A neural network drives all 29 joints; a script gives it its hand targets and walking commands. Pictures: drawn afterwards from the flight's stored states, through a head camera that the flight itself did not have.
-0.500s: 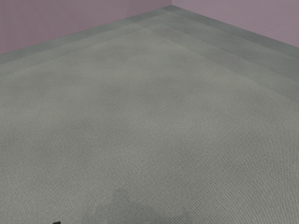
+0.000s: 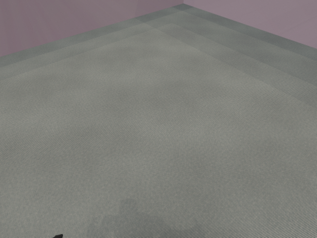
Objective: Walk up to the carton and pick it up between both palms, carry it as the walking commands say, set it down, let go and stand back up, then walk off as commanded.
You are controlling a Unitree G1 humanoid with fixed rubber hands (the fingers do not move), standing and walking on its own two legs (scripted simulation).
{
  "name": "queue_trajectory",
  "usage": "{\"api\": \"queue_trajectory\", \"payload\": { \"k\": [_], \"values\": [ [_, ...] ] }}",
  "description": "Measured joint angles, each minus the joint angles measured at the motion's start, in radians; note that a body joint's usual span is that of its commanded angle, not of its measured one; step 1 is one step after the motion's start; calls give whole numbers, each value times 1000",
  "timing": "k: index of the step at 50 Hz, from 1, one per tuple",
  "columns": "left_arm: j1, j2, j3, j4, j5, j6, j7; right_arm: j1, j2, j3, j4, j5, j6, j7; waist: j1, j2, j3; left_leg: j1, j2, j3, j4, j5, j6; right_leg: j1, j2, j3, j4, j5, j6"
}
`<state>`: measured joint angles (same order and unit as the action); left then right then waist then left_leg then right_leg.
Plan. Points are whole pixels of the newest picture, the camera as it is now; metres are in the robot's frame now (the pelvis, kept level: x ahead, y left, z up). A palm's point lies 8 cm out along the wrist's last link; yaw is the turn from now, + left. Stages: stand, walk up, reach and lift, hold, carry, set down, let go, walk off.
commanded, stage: walk up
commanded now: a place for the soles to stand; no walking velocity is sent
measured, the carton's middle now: out of the picture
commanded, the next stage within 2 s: none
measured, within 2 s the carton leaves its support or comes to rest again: neither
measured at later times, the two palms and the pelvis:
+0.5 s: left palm out of the picture +0.05 +0.48 -0.09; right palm (215, 170) +0.34 -0.14 -0.06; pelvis +0.09 +0.12 -0.01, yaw +26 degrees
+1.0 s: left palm out of the picture +0.00 +0.50 -0.06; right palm (118, 111) +0.63 +0.20 -0.08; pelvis +0.27 +0.25 -0.01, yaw +47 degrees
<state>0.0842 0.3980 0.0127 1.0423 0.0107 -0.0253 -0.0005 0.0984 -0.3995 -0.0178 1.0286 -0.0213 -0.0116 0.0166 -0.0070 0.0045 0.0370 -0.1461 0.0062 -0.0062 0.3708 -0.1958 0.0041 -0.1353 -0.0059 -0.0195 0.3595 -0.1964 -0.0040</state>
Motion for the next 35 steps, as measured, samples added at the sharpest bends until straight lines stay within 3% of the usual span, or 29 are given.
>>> {"api": "queue_trajectory", "payload": {
  "k": [3, 7, 12, 14, 16, 18, 20, 25, 30, 32, 33, 35],
  "values": [
    [12, 25, 47, -74, 12, -35, 6, 48, -24, -34, -104, -33, 33, 72, -24, 12, -11, -153, 7, -17, 232, -108, 25, -37, -13, -72, 51, -41, -7],
    [38, 86, 82, -142, 28, -65, 11, 55, -63, -69, -181, -38, 54, 142, -27, 13, -3, -325, 80, 26, 442, -121, -20, -18, -51, -159, 45, -58, 6],
    [77, 155, 105, -172, 43, -68, -4, 27, -110, -99, -237, -11, 59, 188, -2, -4, -2, -342, 139, 57, 360, -89, -12, 25, -122, -228, 89, -122, 48],
    [91, 169, 115, -177, 42, -61, -10, 26, -122, -108, -257, -6, 47, 187, 13, -15, -10, -296, 122, 75, 293, -104, 3, 36, -165, -247, 143, -171, 60],
    [107, 177, 122, -181, 32, -51, -14, 28, -133, -115, -279, -7, 29, 170, 18, -33, -14, -268, 77, 82, 265, -43, 12, -3, -224, -232, 293, -228, 29],
    [107, 166, 117, -183, 21, -43, -17, 38, -127, -113, -297, 2, 18, 149, 9, -34, -17, -280, 46, 63, 302, -48, 19, -124, -193, -113, 546, -282, 0],
    [105, 148, 99, -188, 15, -50, -22, 60, -109, -107, -294, 15, 18, 134, 0, -39, -25, -247, 18, 42, 264, -62, 35, -218, -152, -53, 664, -267, -15],
    [135, 103, 75, -191, 6, -66, -31, 114, -84, -90, -311, -3, 18, 127, -32, -32, -36, -143, -37, -18, 146, -49, 62, -315, -91, -44, 484, -223, -2],
    [179, 91, 76, -192, 3, -80, -30, 154, -86, -81, -333, -10, 16, 126, -38, -4, -44, -71, -70, -74, 150, -111, 51, -319, -37, -67, 295, -104, -2],
    [200, 100, 79, -206, 3, -96, -23, 167, -94, -79, -337, -8, 17, 122, -27, 13, -51, -75, -79, -99, 230, -180, 43, -272, -20, -79, 203, -65, -23],
    [209, 106, 84, -215, 9, -105, -15, 168, -95, -79, -333, -7, 15, 116, -12, 20, -56, -105, -89, -113, 322, -223, 44, -269, -24, -90, 205, 7, -36],
    [214, 108, 88, -225, 19, -114, -5, 162, -94, -72, -315, -6, 12, 103, 9, 50, -54, -203, -89, -128, 549, -225, 34, -251, -36, -132, 234, 9, -42]
  ]
}}
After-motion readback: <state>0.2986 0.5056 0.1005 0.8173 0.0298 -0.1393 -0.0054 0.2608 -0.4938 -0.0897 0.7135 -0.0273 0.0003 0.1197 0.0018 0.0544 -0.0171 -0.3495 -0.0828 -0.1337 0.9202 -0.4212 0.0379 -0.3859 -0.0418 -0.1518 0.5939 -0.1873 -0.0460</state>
